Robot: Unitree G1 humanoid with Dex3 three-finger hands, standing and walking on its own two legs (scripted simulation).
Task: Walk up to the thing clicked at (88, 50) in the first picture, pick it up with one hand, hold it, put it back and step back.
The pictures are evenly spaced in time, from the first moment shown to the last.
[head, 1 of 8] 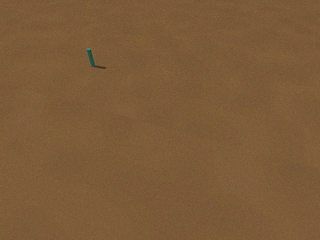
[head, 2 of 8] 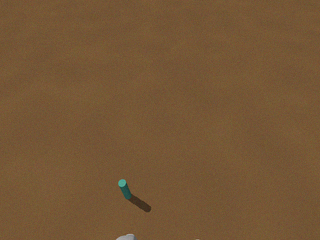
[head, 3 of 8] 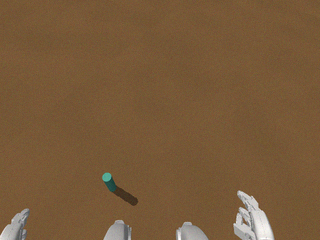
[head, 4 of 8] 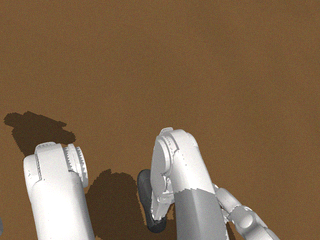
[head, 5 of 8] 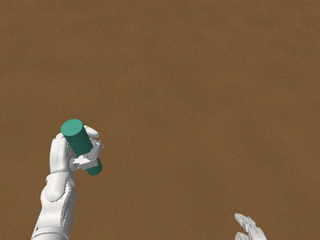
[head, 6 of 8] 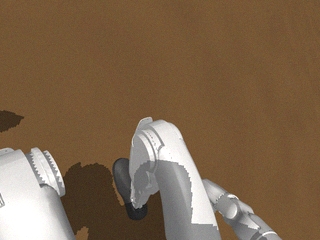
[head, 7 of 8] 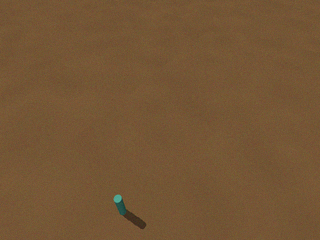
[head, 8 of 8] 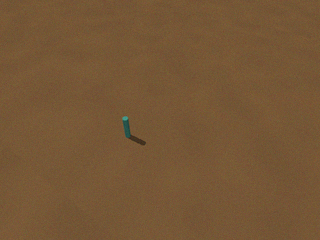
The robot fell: no
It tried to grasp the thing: yes
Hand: left
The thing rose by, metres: 0.68
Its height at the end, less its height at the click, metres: +0.00
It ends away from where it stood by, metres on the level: 0.01
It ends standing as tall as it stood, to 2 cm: yes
